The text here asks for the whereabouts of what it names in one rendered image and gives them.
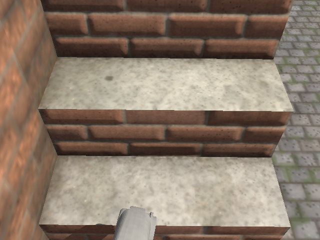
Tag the left robot shin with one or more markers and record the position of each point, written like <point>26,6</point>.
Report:
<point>121,211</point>

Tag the left robot thigh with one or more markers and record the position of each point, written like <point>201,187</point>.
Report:
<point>135,224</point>

